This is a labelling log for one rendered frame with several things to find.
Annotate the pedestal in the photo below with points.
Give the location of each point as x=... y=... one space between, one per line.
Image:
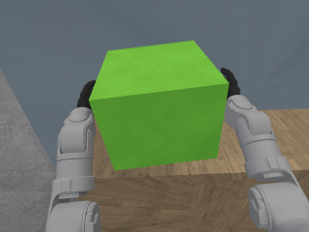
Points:
x=206 y=195

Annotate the left robot hand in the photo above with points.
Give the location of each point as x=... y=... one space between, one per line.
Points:
x=83 y=101

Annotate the left robot upper arm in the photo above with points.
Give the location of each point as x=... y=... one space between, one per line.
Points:
x=78 y=216

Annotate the right robot forearm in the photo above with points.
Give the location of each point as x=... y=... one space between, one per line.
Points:
x=263 y=158

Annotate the right robot upper arm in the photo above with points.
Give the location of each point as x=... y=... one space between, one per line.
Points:
x=278 y=207

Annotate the right robot hand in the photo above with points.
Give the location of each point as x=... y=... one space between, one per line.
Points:
x=233 y=88

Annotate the left robot forearm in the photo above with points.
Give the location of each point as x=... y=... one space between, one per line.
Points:
x=75 y=154

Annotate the carton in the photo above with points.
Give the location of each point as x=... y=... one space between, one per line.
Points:
x=159 y=104

